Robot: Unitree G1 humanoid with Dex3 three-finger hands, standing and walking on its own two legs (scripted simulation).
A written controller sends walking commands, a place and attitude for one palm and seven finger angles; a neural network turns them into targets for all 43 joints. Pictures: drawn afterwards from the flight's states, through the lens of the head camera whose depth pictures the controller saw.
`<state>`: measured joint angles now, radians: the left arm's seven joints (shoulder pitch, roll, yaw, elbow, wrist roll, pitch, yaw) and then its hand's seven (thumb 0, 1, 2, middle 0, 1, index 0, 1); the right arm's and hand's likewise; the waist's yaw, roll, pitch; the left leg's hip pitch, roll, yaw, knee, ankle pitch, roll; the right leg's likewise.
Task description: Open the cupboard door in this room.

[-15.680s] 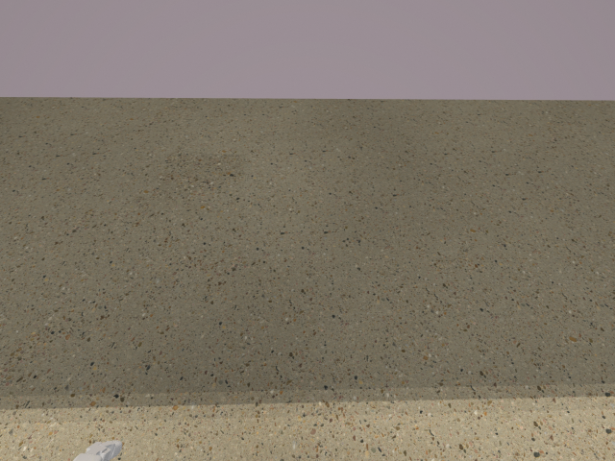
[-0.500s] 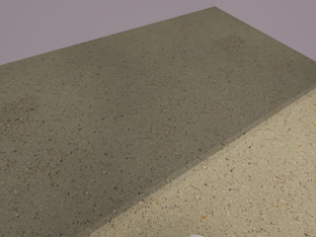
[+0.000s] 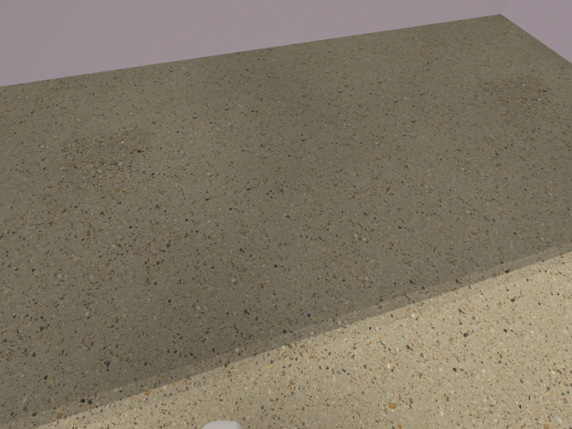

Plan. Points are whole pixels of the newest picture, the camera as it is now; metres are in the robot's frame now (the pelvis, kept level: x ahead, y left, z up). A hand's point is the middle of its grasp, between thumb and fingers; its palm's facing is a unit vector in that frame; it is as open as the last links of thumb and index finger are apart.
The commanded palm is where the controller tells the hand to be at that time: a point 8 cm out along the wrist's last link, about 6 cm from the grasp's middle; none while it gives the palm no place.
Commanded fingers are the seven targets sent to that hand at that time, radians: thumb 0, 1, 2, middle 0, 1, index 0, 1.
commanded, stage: turn or walk to find it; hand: left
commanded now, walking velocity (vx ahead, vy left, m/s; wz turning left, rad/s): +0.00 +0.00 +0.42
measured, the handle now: out of the picture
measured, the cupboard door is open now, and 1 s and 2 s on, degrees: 0 0 0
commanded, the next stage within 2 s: stand and wait in 1.08 s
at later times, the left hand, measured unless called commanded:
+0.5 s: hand out of the picture +0.07 +0.21 -0.15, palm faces +0.18 -0.95 -0.27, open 7.4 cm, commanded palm none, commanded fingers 0.00 0.90 0.90 -0.20 -0.30 -0.20 -0.30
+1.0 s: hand out of the picture -0.10 +0.21 -0.18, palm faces +0.45 -0.86 -0.24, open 7.4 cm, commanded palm none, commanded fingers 0.00 0.90 0.90 -0.20 -0.30 -0.20 -0.30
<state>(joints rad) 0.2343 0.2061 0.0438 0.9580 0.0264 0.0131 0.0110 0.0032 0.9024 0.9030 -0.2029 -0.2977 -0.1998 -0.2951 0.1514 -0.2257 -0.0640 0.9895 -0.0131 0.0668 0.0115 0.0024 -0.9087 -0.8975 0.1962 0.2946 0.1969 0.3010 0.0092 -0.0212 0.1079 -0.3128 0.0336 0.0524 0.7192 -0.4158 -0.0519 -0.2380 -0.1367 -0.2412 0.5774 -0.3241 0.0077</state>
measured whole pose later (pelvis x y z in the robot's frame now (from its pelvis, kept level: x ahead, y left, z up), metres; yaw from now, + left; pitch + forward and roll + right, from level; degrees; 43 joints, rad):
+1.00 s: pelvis -0.03 +0.01 +0.00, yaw +24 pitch -1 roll +0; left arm 0.24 0.26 0.07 1.00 0.01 0.07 0.02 0.01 0.91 0.90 -0.20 -0.30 -0.20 -0.29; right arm 0.12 -0.20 -0.05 0.95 -0.02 0.02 0.00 0.00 -0.91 -0.90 0.20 0.29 0.20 0.30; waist 0.02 -0.06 0.10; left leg -0.28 0.01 0.06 0.61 -0.32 0.02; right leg -0.37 -0.13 -0.12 0.95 -0.54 0.06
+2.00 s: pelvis -0.05 -0.04 -0.01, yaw +6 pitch +0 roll +1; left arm 0.15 0.25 0.08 0.92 0.02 0.04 -0.03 0.00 0.91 0.90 -0.20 -0.30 -0.19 -0.29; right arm 0.20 -0.20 -0.07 0.96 -0.03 0.02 -0.01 0.00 -0.90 -0.90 0.20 0.30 0.20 0.30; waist -0.01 0.03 0.08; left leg -0.25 0.16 0.21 0.64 -0.35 -0.05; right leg -0.28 -0.03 -0.09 0.61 -0.30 0.01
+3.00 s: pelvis -0.10 -0.07 +0.00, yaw -23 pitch +0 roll +2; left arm 0.15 0.19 0.05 0.92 0.01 0.03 -0.01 0.00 0.91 0.90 -0.20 -0.30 -0.20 -0.29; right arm 0.19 -0.25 -0.08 0.96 -0.03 0.07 -0.02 0.00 -0.91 -0.90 0.20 0.29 0.20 0.30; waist -0.02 0.04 0.11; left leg -0.50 0.09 0.03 1.11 -0.39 -0.08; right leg -0.27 0.02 -0.02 0.54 -0.27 -0.06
